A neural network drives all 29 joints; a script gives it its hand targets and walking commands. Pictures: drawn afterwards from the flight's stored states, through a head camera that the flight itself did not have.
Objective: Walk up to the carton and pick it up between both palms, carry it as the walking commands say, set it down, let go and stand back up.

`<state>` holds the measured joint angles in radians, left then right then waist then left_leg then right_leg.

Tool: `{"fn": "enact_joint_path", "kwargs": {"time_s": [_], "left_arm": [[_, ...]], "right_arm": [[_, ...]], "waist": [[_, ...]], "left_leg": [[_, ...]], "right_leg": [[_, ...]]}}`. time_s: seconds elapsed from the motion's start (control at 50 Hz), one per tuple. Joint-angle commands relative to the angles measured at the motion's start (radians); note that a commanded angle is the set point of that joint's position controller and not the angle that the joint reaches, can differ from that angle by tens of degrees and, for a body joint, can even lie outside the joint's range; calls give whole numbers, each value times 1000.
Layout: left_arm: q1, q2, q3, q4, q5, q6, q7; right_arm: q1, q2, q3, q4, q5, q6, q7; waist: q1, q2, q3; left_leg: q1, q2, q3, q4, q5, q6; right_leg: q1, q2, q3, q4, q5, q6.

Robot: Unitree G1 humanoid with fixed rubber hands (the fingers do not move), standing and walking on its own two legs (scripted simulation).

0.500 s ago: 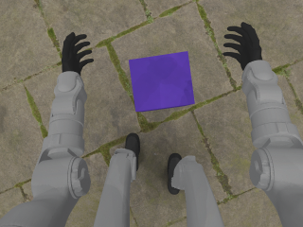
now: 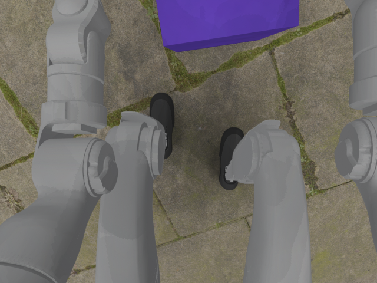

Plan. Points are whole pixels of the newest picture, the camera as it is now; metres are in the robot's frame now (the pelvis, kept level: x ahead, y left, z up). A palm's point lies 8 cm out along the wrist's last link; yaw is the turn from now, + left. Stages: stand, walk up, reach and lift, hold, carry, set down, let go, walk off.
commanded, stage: reach and lift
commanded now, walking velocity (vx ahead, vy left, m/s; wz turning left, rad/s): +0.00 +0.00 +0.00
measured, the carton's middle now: out of the picture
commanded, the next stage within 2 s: none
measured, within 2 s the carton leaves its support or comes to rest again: neither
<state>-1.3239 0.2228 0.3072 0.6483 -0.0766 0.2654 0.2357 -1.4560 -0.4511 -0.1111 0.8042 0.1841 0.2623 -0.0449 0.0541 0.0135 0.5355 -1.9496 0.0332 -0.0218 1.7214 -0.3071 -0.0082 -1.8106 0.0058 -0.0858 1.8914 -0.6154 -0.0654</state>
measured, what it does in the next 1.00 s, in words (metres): lowers itself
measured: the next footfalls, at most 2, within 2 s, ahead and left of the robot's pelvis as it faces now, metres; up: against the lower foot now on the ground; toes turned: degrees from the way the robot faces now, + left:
none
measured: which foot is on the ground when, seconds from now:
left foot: down 0.00-1.00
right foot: down 0.00-1.00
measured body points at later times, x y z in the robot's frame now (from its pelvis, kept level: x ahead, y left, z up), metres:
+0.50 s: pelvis +0.01 -0.01 -0.09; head +0.38 -0.01 +0.16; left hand +0.56 +0.21 -0.25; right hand +0.60 -0.18 -0.25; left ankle +0.19 +0.13 -0.45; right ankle +0.10 -0.09 -0.45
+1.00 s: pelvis +0.01 -0.01 -0.11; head +0.38 -0.01 +0.12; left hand +0.57 +0.21 -0.27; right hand +0.59 -0.16 -0.28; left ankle +0.19 +0.13 -0.45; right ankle +0.10 -0.09 -0.45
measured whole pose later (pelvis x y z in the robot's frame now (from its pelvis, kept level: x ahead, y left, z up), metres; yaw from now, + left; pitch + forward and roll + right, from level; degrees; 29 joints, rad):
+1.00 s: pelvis +0.01 -0.01 -0.11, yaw +0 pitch +31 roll +2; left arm -1.56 0.36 0.15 1.22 -0.27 0.03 0.16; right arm -1.52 -0.48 0.10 1.05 0.26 0.11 -0.08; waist 0.07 0.03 0.50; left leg -2.27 0.04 -0.02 2.06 -0.34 -0.02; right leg -2.13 0.01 -0.09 2.27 -0.69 -0.10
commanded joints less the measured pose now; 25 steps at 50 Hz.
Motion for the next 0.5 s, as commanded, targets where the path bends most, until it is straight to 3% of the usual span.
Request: {"fn": "enact_joint_path", "kwargs": {"time_s": [0.0,0.02,0.06,0.08,0.1,0.12,0.14,0.16,0.18,0.2,0.22,0.24,0.26,0.28,0.3,0.32,0.34,0.36,0.38,0.4,0.42,0.44,0.46,0.48], "left_arm": [[-370,208,-122,-143,-175,-1,22],[-369,247,-71,-133,-140,-16,26],[-415,236,-76,-99,-126,-39,21],[-342,227,-64,19,-105,-40,21],[-339,228,-43,115,-101,-53,16],[-339,211,-60,107,-104,-63,7],[-344,213,-37,192,-102,-70,1],[-297,203,-36,165,-120,-89,-3],[-285,182,-57,319,-112,-107,-18],[-306,248,-16,185,-82,-137,-18],[-312,226,-31,236,-87,-159,-19],[-300,245,3,217,-80,-172,-23],[-286,199,-42,342,-117,-180,-33],[-264,194,-36,353,-121,-194,-43],[-281,224,-8,339,-118,-209,-45],[-297,209,-31,386,-123,-209,-53],[-266,236,-13,425,-113,-222,-55],[-294,190,-59,385,-147,-230,-64],[-281,169,-45,401,-136,-237,-69],[-306,191,-55,349,-120,-254,-69],[-315,185,-60,348,-143,-264,-77],[-323,181,-77,397,-159,-263,-78],[-323,184,-80,448,-142,-259,-82],[-284,155,-81,525,-144,-256,-92]], "right_arm": [[-374,-289,24,-42,74,-11,-29],[-383,-317,-8,-41,39,-21,-34],[-413,-304,11,8,44,-36,-21],[-393,-256,58,90,82,-37,-10],[-396,-223,99,142,73,-46,-8],[-424,-243,88,95,73,-57,-7],[-424,-235,70,148,51,-64,-5],[-418,-210,105,75,71,-82,-11],[-392,-172,96,229,73,-94,-4],[-416,-182,115,116,87,-114,-3],[-424,-170,103,181,67,-125,-9],[-413,-170,113,141,60,-133,-11],[-386,-124,135,230,50,-134,-16],[-365,-120,120,217,52,-151,-20],[-361,-144,133,235,35,-155,-19],[-379,-117,135,218,53,-160,-21],[-370,-98,161,248,50,-165,-20],[-371,-95,136,216,69,-179,-17],[-290,-66,161,307,56,-181,-10],[-268,-104,131,311,52,-191,-13],[-325,-78,156,279,52,-191,-11],[-340,-94,141,314,43,-188,-13],[-341,-49,184,349,77,-187,0],[-289,-97,160,420,36,-190,-3]], "waist": [[-36,7,-2053],[-35,-11,-2035],[-11,4,-1879],[36,-2,-1763],[64,-45,-1629],[57,-32,-1685],[51,-70,-1638],[54,-124,-1743],[67,-81,-1546],[104,-87,-1693],[102,-90,-1615],[111,-113,-1687],[62,-177,-1603],[56,-160,-1602],[71,-187,-1585],[62,-159,-1528],[87,-162,-1494],[46,-160,-1572],[44,-131,-1464],[44,-89,-1487],[57,-132,-1466],[48,-114,-1409],[60,-125,-1358],[29,-132,-1311]], "left_leg": [[1068,-70,26,62,138,-15],[1022,-70,47,121,174,-11],[991,-71,19,120,106,2],[916,-52,49,138,111,3],[791,-49,49,137,50,11],[799,-44,56,150,66,9],[734,-49,61,163,56,13],[763,-50,68,194,136,19],[621,-43,73,196,79,14],[745,-49,84,209,143,11],[637,-45,77,225,143,13],[659,-52,88,246,224,9],[596,-44,62,244,176,24],[574,-42,79,278,205,15],[569,-46,63,265,193,17],[547,-35,53,258,188,16],[515,-33,63,304,200,18],[573,-34,44,278,208,14],[518,-33,62,310,238,5],[518,-29,62,316,255,-6],[469,-32,58,323,254,0],[463,-28,51,310,213,1],[447,-18,38,306,206,4],[370,-11,51,340,171,-8]], "right_leg": [[263,65,71,-174,143,31],[234,66,89,-164,154,35],[85,66,91,-138,83,34],[70,53,102,-143,56,41],[44,49,127,-143,3,45],[103,44,129,-131,36,42],[59,45,120,-125,34,51],[160,45,134,-112,106,60],[38,48,132,-103,80,57],[143,46,147,-77,127,61],[49,50,153,-73,121,61],[149,48,158,-59,214,73],[98,44,148,-55,187,76],[80,41,153,-57,209,79],[83,38,150,-32,207,75],[47,41,153,-35,194,74],[58,29,184,-27,216,81],[83,37,155,-14,219,73],[10,38,169,-26,247,70],[1,34,185,-3,270,62],[8,30,190,1,274,65],[-20,34,188,-12,225,67],[-54,23,178,24,224,66],[-107,22,188,5,198,68]]}}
